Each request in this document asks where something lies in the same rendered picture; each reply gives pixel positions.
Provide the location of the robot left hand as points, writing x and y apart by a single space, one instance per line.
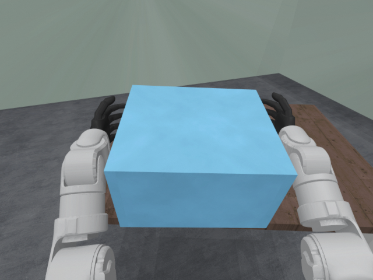
102 118

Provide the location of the robot left upper arm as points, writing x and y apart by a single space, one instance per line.
92 262

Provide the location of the robot right upper arm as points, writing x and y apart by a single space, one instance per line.
335 256

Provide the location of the robot right hand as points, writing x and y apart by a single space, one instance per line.
283 114

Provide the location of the carton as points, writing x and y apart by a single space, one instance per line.
196 157

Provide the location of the table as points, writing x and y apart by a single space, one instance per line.
353 173

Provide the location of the left robot forearm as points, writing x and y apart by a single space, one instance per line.
83 186

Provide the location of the right robot forearm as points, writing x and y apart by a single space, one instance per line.
321 205

